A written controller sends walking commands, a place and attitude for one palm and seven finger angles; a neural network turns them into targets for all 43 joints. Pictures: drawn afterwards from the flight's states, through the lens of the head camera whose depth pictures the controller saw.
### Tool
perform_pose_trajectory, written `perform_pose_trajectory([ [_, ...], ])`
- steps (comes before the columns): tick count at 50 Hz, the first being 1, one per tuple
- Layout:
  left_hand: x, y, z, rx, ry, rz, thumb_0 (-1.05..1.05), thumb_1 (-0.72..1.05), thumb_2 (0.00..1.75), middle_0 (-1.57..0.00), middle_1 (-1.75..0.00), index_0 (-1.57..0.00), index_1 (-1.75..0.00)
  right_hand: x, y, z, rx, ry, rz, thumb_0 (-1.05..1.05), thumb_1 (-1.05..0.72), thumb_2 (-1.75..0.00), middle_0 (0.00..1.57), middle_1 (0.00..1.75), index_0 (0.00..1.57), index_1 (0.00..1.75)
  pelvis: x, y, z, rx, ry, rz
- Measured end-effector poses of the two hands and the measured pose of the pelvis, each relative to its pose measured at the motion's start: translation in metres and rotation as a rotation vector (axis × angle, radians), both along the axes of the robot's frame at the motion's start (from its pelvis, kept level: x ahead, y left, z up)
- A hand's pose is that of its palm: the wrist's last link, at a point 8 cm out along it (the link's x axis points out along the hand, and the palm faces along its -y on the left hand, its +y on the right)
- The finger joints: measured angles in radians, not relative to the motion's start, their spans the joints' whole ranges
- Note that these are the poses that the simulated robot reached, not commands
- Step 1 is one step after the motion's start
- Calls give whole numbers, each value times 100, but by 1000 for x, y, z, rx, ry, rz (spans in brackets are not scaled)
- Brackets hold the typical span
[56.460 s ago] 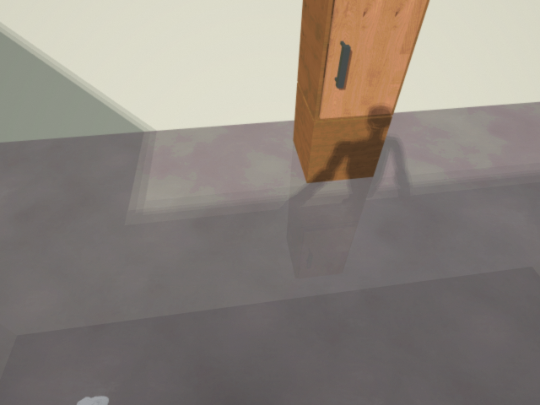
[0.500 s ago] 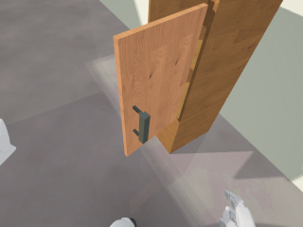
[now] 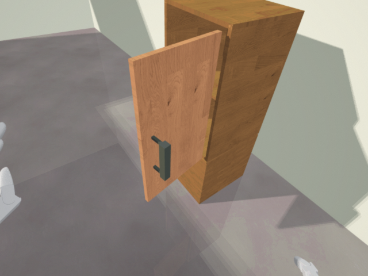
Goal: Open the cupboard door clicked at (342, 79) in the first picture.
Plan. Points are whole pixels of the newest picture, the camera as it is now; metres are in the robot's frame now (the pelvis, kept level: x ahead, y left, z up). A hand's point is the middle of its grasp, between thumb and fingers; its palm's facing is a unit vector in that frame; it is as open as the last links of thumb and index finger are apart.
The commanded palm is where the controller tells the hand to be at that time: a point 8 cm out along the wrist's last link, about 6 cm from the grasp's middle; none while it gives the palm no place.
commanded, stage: stop stepping back and stand still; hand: left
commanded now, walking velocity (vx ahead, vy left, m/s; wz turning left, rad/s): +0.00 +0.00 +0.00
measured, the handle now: (160, 158) +0.50 +0.10 -0.07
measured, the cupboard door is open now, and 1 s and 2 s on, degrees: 100 100 100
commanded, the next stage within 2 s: let the arm hang, fingers relaxed in 0.48 s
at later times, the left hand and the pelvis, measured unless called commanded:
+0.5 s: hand (20, 213) +0.17 +0.27 +0.16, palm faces +0.42 -0.80 -0.42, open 7.4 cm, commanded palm +0.11 +0.30 +0.19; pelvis -0.04 +0.00 +0.01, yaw -2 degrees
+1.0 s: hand out of the picture -0.09 +0.15 -0.17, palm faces +0.03 -0.99 -0.11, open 7.4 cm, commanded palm none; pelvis -0.05 -0.01 +0.01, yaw +1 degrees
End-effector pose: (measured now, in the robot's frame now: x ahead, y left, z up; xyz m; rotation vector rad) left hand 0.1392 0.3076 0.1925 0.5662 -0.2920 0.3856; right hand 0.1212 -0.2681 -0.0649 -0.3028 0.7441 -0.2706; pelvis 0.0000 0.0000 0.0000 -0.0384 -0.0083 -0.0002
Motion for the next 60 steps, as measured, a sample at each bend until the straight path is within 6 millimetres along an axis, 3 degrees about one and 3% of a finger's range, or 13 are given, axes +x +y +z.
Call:
perform_pose_trajectory([
  [4,8,10,-16,-99,17,63,2,89,90,-21,-30,-21,-31,-10,15,0,16,20,31,1,-90,-90,20,30,20,30,-15,3,6,24,-9,-17],
  [12,-10,-32,4,-9,81,-83,2,89,90,-21,-30,-21,-31,-17,45,5,136,-64,77,1,-90,-90,20,30,20,30,-37,-6,11,20,1,-11],
  [16,-23,-23,8,8,75,-40,2,88,90,-22,-30,-22,-31,-21,42,-5,140,-22,63,1,-90,-90,20,30,21,30,-31,-4,11,10,5,-32],
  [22,-15,1,-13,-89,88,76,2,89,90,-21,-30,-21,-31,-23,34,-7,103,8,61,1,-90,-90,20,30,20,30,-36,0,13,22,-16,-27],
  [29,-12,-21,-11,-74,109,-19,2,89,90,-21,-30,-21,-31,-21,28,11,86,-57,61,1,-90,-90,20,30,20,30,-43,-4,16,22,1,-26],
  [31,-5,-21,-32,-53,197,-56,2,89,90,-21,-30,-21,-31,-19,23,2,102,-39,95,1,-90,-90,20,30,20,30,-45,-2,13,11,16,-14],
  [35,1,-14,-144,-207,640,5,1,90,90,-20,-30,-20,-30,-28,7,-28,110,109,107,1,-90,-90,20,30,20,30,-50,1,6,9,10,4],
  [40,-61,-43,-273,-431,1155,93,1,90,90,-20,-29,-20,-30,-65,-8,-40,87,264,46,1,-90,-90,20,30,20,30,-53,-3,2,19,-17,10],
  [44,-134,-82,-323,-571,1457,118,2,91,90,-20,-29,-20,-30,-106,-12,-43,73,423,-1,1,-90,-90,20,30,20,30,-53,-7,6,21,-23,10],
  [48,-201,-105,-336,-679,1646,190,2,91,90,-20,-29,-20,-30,-145,-9,-46,80,581,-33,1,-91,-90,20,30,20,30,-52,-11,10,20,-17,16],
  [52,-249,-111,-331,-727,1750,291,2,91,90,-20,-30,-20,-30,-169,0,-52,110,679,-53,1,-91,-90,20,30,20,30,-48,-14,13,17,-18,23],
  [56,-271,-105,-322,-715,1790,369,2,91,90,-20,-30,-20,-30,-176,13,-60,156,707,-62,1,-91,-90,20,30,20,30,-45,-16,14,17,-24,23],
  [60,-268,-96,-317,-681,1770,403,1,91,90,-20,-30,-20,-30,-171,26,-67,204,688,-57,1,-91,-90,20,30,20,30,-43,-17,14,20,-30,20],
])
